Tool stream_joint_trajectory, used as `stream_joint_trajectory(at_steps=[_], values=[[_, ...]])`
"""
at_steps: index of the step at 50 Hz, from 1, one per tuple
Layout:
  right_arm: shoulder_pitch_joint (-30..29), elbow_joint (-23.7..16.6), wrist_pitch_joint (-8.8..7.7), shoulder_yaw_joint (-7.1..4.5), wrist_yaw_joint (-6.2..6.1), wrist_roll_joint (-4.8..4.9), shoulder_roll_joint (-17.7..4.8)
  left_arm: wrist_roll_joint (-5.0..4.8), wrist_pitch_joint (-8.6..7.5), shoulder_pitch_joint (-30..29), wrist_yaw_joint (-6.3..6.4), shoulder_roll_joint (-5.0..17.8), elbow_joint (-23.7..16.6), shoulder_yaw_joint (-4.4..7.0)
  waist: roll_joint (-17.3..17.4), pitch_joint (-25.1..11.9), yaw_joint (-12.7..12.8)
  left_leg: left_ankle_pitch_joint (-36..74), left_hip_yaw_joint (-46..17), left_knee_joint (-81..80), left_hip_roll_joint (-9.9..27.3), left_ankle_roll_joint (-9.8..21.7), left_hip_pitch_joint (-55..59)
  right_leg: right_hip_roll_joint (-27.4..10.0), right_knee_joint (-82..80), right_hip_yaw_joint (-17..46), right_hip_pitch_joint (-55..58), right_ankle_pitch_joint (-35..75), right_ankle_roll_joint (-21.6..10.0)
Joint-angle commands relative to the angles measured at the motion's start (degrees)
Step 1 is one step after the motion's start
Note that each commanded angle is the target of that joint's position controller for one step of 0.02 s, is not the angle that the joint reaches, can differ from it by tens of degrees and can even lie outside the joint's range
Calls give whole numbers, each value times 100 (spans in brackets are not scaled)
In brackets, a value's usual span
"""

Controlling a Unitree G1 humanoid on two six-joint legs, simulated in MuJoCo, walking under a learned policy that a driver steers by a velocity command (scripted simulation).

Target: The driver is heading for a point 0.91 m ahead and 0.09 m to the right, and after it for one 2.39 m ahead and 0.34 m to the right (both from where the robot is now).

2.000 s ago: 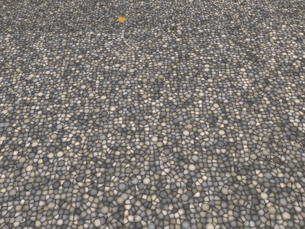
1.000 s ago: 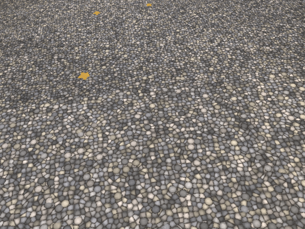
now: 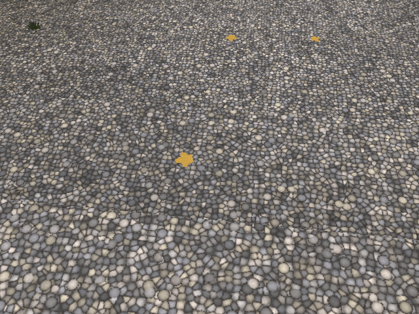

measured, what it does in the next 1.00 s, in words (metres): walks ahead: left foot, then right foot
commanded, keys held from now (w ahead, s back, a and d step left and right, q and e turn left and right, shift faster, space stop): w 0.60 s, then w+e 0.40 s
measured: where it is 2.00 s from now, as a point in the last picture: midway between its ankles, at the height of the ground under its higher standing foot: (239, 175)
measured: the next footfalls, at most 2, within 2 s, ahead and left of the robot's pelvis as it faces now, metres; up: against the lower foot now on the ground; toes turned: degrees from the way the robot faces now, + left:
left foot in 0.44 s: +0.39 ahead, +0.10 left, +0.00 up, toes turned +3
right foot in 1.00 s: +0.63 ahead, -0.06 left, +0.00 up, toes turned -12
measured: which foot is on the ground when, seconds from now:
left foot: up 0.00-0.42, down 0.44-0.98, up 1.00-1.00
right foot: down 0.00-0.46, up 0.48-0.98, down 1.00-1.00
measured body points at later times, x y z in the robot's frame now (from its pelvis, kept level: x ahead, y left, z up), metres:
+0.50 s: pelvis +0.26 +0.03 -0.01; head +0.29 +0.04 +0.44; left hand +0.22 +0.28 -0.15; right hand +0.45 -0.21 -0.11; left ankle +0.35 +0.10 -0.73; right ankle +0.09 -0.08 -0.68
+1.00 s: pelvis +0.51 +0.01 -0.01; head +0.54 +0.00 +0.44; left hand +0.72 +0.22 -0.12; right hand +0.44 -0.24 -0.15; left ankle +0.36 +0.10 -0.72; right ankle +0.59 -0.05 -0.73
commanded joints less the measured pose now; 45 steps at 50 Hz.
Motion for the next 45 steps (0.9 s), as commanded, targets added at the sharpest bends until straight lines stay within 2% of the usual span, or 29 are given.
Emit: stream_joint_trajectory(at_steps=[1,3,5,6,8,11,13,16,19,20,21,22,23,24,25,26,27,28,30,33,35,37,39,40,41,43,44,45], values=[[-60,-408,-14,-83,77,-98,-480,-46,-49,628,9,452,17,122,-407,-116,206,530,-122,515,692,-58,-1811,-1631,-1820,2157,1418,244,-752],[57,-369,88,-48,138,-139,-359,-82,-135,846,17,441,185,104,-597,-192,90,643,33,297,765,-175,-1575,-1432,-1951,1710,1227,925,-717],[-151,-430,137,-27,172,-151,-305,-123,-200,1087,13,563,315,141,-537,-147,72,833,183,76,862,-273,-1833,-1389,-2099,1447,1278,1244,-794],[-396,-508,151,-12,184,-149,-288,-121,-208,1181,15,612,364,156,-520,-71,106,1008,254,-89,945,-326,-2045,-1360,-2202,1337,1311,1246,-814],[-927,-690,164,22,199,-140,-254,-131,-186,1385,19,572,465,144,-488,88,208,1402,389,-572,1053,-430,-2397,-1248,-2319,1126,1417,1405,-789],[-1620,-925,141,109,216,-106,-121,-142,-162,1637,17,542,596,126,-491,156,359,1956,607,-1568,1018,-507,-2315,-1077,-2279,795,1513,1940,-681],[-1996,-1044,129,158,203,-78,-71,-131,-152,1823,38,611,680,134,-496,161,479,2189,721,-2103,925,-474,-2171,-1104,-2230,711,1691,2217,-651],[-2294,-1151,113,166,162,-67,-136,-94,-120,2024,81,636,797,118,-529,201,544,2158,755,-2552,809,-335,-2091,-1311,-2023,745,2159,2616,-660],[-2184,-1163,55,119,130,-86,-252,-53,-71,1910,136,745,835,132,-538,139,379,1585,777,-2906,626,-81,-1669,-1486,-1513,723,2538,3537,-587],[-1821,-1055,25,77,95,-87,-319,-52,-53,1836,159,787,838,137,-549,-34,200,1373,819,-3075,467,23,-1154,-1477,-1080,677,2573,4190,-515],[-1071,-799,-27,16,56,-107,-391,-68,-24,1743,160,818,840,140,-444,-406,-137,1511,904,-3444,292,158,-253,-1317,-225,524,2469,4508,-412],[-115,-503,-89,-84,-5,-191,-636,-109,-20,1728,155,746,783,108,-245,-964,-483,1656,525,-3549,647,369,1158,-1090,972,338,1717,3719,-289],[654,-439,-109,-221,-70,-317,-1201,-216,-34,1925,127,324,534,-5,618,-1783,-580,1192,-1501,-3733,2276,810,2669,-519,2965,-5,241,1092,-87],[582,-390,6,-276,-4,-113,-1338,-224,-14,2315,110,376,588,59,1246,-2138,-344,1141,-3575,-4459,3019,1362,3129,294,4288,341,-1075,-2095,-10],[14,-463,65,-224,27,34,-1013,-76,26,1870,136,719,557,152,386,-1167,-189,721,-2845,-4540,2740,1217,2388,-130,4546,748,-1574,-1753,-62],[-437,-544,43,-125,45,27,-653,-76,-6,1475,97,612,437,137,208,-490,-74,837,-2123,-4763,2483,1096,1586,-329,4345,725,-1617,-1342,-59],[-667,-527,7,-62,53,-7,-419,-95,3,1357,68,492,421,122,118,-139,118,1066,-1567,-5019,2156,862,973,-532,3922,697,-1401,-1051,-39],[-694,-461,-37,-27,27,9,-317,-23,69,1400,38,433,429,120,243,-30,284,1347,-1190,-5139,1917,704,600,-663,3598,703,-1134,-904,18],[-530,-344,-135,-23,6,3,-326,35,202,1507,-31,332,490,111,258,-81,405,1843,-813,-5298,1724,647,351,-688,3398,586,-835,-677,132],[-223,-206,-220,-88,12,21,-515,-29,319,1061,-80,303,347,125,168,110,384,2021,-305,-5576,1707,616,437,-725,3026,681,-1387,-115,212],[-17,-136,-228,-73,10,11,-460,-59,331,625,-87,324,200,139,148,254,278,2252,-5,-5639,1662,505,581,-665,2625,773,-1764,341,235],[76,-103,-228,-55,0,23,-446,-65,317,346,-94,289,89,121,175,249,239,2548,290,-5619,1615,375,715,-600,2154,730,-1832,770,230],[142,-76,-231,-28,-22,31,-419,-63,293,51,-112,230,-12,78,180,263,178,2863,599,-5570,1574,254,794,-550,1665,533,-1725,1186,186],[166,-60,-228,-3,-52,41,-422,-57,264,-294,-159,218,-139,65,94,381,92,3370,748,-5529,1530,165,774,-475,1319,417,-1632,1423,144],[238,-7,-226,6,-78,36,-439,-41,246,-445,-176,147,-207,29,156,389,65,3746,901,-5458,1533,113,889,-440,1022,231,-1534,1494,107],[366,61,-211,4,-120,36,-504,-15,269,-609,-188,157,-313,-7,259,330,-34,4357,1161,-5259,1553,59,1168,-335,769,-136,-1268,1268,54],[423,115,-178,-6,-124,-18,-536,5,298,-539,-182,195,-310,-4,392,219,0,4942,1216,-5047,1666,60,1321,-282,967,-201,-1062,1020,-12],[350,111,-151,-14,-141,-34,-576,-15,310,-435,-172,262,-334,13,400,154,102,5556,1331,-4770,1718,37,1502,-233,907,-213,-940,722,-113]])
